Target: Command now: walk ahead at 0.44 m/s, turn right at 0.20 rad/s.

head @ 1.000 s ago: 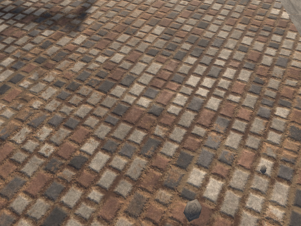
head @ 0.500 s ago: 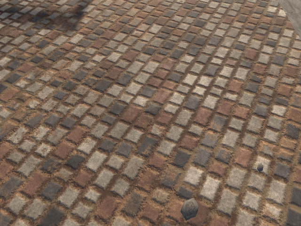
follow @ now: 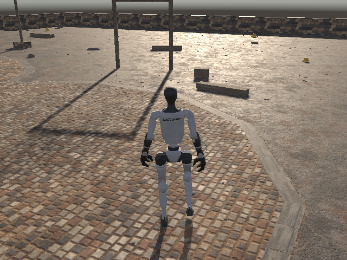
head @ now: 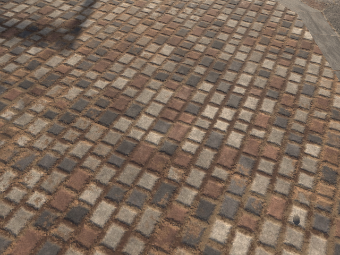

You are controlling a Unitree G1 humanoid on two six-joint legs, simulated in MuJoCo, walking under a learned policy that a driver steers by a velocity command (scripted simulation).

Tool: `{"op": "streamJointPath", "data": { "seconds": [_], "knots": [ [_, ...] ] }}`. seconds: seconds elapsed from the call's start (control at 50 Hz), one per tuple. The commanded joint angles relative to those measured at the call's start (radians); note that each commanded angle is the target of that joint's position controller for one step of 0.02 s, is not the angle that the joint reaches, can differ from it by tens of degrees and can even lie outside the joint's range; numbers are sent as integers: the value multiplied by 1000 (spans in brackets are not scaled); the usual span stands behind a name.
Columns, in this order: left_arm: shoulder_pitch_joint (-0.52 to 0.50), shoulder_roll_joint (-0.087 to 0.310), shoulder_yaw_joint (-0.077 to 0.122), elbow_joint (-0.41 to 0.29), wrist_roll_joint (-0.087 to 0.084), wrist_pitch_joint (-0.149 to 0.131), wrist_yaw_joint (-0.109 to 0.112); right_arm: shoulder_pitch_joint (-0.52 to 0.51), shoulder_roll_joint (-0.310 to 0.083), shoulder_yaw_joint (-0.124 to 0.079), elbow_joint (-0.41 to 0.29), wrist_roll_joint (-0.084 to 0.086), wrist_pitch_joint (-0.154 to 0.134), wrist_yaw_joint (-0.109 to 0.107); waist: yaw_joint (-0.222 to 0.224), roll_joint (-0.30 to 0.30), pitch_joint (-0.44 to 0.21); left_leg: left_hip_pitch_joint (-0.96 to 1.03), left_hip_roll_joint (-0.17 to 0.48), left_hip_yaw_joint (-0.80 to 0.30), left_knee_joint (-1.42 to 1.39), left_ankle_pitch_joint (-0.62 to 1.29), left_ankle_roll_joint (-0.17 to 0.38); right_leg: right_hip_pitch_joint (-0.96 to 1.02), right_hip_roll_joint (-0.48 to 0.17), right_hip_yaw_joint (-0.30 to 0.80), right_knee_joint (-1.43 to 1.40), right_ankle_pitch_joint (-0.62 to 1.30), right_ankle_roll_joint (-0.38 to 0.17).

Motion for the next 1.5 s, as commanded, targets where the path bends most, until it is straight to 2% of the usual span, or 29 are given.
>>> {"op": "streamJointPath", "data": {
  "seconds": [0.02, 0.22, 0.26, 0.3, 0.32, 0.34, 0.36, 0.38, 0.4, 0.42, 0.46, 0.56, 0.64, 0.78, 0.8, 0.82, 0.84, 0.88, 0.92, 1.06, 1.16, 1.22, 1.24, 1.26, 1.28, 1.3, 1.32, 1.38, 1.5],
  "knots": [
    [-24, 40, 15, -48, 3, 5, -10, 47, -122, -14, -26, -13, -7, -14, -5, 133, 108, 93, 234, -170, -220, 223, 89, -247, -56, 49, -28, 121, 20],
    [-343, -17, -13, -216, 9, 4, -54, 110, -166, -19, -42, -2, 14, -48, -49, 89, 163, 175, 266, 68, -209, 528, 70, -192, 7, -72, -479, 287, -5],
    [-314, 14, 2, -234, 17, 0, -69, 69, -196, -26, -68, -6, 36, -60, 2, 126, 115, 222, 268, 104, -54, 948, 46, -99, 69, -135, -490, 207, -34],
    [-83, 89, 42, -185, 17, -1, -76, 33, -222, -33, -104, -14, 60, -74, 116, 173, -40, 198, 254, 112, 262, 1178, 15, 172, 142, -156, -495, 194, -72],
    [52, 145, 70, -157, 19, 3, -64, 5, -230, -32, -130, -9, 59, -72, 194, 148, -109, 56, 206, 120, 499, 1017, -25, 411, 123, -85, -588, 320, -108],
    [104, 234, 83, -150, 35, 20, -37, 72, -137, -5, -168, -46, 37, -56, 127, -115, -238, -273, 73, 115, 884, 103, -78, 758, -126, 235, -492, 706, -208],
    [79, 254, 77, -190, 58, 17, -33, 173, -84, 20, -188, -23, 1, -30, 73, -185, -479, -521, -73, -106, 1182, -441, -95, 1002, -362, 736, -602, 754, -433],
    [58, 197, 72, -204, 54, 27, -26, 50, -200, -15, -201, 8, -19, -19, 132, -27, -438, -542, -2, -205, 1206, -353, -72, 887, -297, 618, -665, 684, -371],
    [-38, 158, 60, -218, 34, 25, -23, -41, -200, -18, -247, 26, -18, -24, 98, 24, -255, -579, 41, -174, 1125, -264, -62, 707, -245, 463, -697, 639, -313],
    [-105, 130, 52, -230, 19, 25, -23, -62, -194, -23, -244, 13, -8, -40, 52, 129, -132, -561, 77, -149, 1051, -218, -74, 520, -191, 366, -742, 606, -267],
    [-141, 119, 49, -245, 36, 29, -23, -42, -202, -39, -263, -3, 29, -57, -2, 95, -58, -431, 106, -146, 952, -177, -88, 275, -138, 286, -793, 590, -249],
    [-120, 161, 65, -249, 35, 42, -2, -72, -155, -36, -322, -21, 67, -82, -18, -5, -102, -404, 71, -125, 687, -61, -139, 186, -75, 219, -767, 661, -226],
    [-114, 168, 68, -265, 18, 82, 26, -183, -163, -36, -373, -9, 83, -81, 18, -49, -114, -404, 45, -149, 509, 47, -150, 202, -49, 286, -761, 295, -163],
    [-91, 116, 45, -273, 20, 104, 36, -170, -169, -42, -394, 6, 43, -41, 7, -102, -113, -177, 21, -115, 125, 72, -89, 233, -43, 401, -660, 5, -108],
    [-57, 74, 28, -266, 27, 100, 37, -151, -182, -46, -393, -5, 35, -40, 3, -69, -103, -82, 78, -151, 49, 65, -54, 177, 4, 380, -605, -117, -69],
    [-10, -4, 3, -261, 43, 91, 34, -104, -224, -50, -396, -29, 31, -41, 19, 110, -140, 35, 277, -359, -15, 25, 22, 89, 106, 254, -373, -311, -12],
    [-47, 40, 16, -321, 26, 71, 30, -45, -314, -79, -361, -52, 37, -33, 27, 358, -50, 63, 400, -685, -127, -150, 172, -172, 199, 130, -243, -411, 9],
    [-79, 157, 49, -290, 23, 50, 25, -60, -219, -64, -373, -12, 21, -29, 2, 194, 24, 49, 360, -632, -135, -358, 179, -259, 101, 170, -85, -263, 33],
    [-81, 127, 47, -273, 34, 47, 15, -73, -201, -57, -372, 8, 22, -33, 8, 176, 42, 52, 299, -523, -157, -297, 139, -272, 50, 105, -82, -145, 61],
    [-229, 16, 15, -311, 23, 8, -6, 9, -219, -64, -342, 12, 23, -34, -57, 199, 33, 3, 218, -266, -189, 36, 133, -90, 26, -21, -397, 62, 82],
    [-265, 45, 20, -328, 7, -3, -23, 47, -248, -73, -323, 26, 35, -21, -61, 202, 50, -13, 265, -273, -158, 56, 143, 35, 40, -40, -545, 64, 56],
    [-137, 80, 39, -287, 11, -6, -21, 27, -238, -67, -322, 31, 46, -22, 26, 171, 7, -69, 245, -240, -46, 160, 99, 285, 65, -61, -649, 97, 13],
    [-13, 121, 59, -257, 13, -5, -10, 13, -203, -54, -327, 22, 42, -22, 89, 136, -61, -138, 194, -180, 115, 232, 62, 469, 21, -6, -658, 92, -18],
    [144, 206, 79, -237, 32, 0, 1, -1, -126, -27, -365, 3, 32, -23, 146, -49, -193, -361, 100, -75, 462, 74, -5, 741, -200, 278, -689, 19, -104],
    [206, 265, 93, -216, 32, 4, -9, 39, -107, -20, -393, 15, 10, -29, 133, -274, -231, -628, 5, -87, 716, -309, -33, 847, -341, 642, -810, -160, -230],
    [162, 181, 68, -220, 23, 0, -14, 3, -206, -45, -386, 32, 0, -27, 131, -162, -128, -727, 68, -148, 842, -281, -27, 775, -321, 615, -834, -244, -220],
    [106, 134, 52, -229, 23, -2, -16, -39, -225, -52, -389, 37, -4, -19, 107, -120, -42, -744, 107, -137, 851, -185, -10, 684, -278, 494, -843, -199, -186],
    [-7, 80, 34, -243, 41, -2, -21, -56, -177, -48, -374, 17, 11, -9, 43, -56, 30, -651, 171, -124, 774, -7, -20, 493, -184, 269, -912, 82, -150],
    [9, 104, 45, -193, 43, -26, -9, -142, -123, -34, -411, 20, 39, -6, 39, -12, 65, -635, 135, -139, 558, 231, -52, 417, -147, 10, -960, 382, -122]
  ]
}}
Velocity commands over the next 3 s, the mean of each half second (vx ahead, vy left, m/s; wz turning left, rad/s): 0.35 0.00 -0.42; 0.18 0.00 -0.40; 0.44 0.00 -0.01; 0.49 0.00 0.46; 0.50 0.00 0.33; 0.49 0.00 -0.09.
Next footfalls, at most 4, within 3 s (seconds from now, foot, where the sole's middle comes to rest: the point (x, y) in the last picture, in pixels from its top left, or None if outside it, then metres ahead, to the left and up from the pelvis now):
0.32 right None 0.35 -0.13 -0.78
0.80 left None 0.47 0.05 -0.78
1.24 right None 0.51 -0.26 -0.78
1.76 left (206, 176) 0.90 -0.20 -0.78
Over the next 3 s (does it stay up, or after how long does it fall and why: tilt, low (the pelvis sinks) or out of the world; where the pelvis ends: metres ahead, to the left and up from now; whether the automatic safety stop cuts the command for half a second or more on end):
stays up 1.36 -0.28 0.00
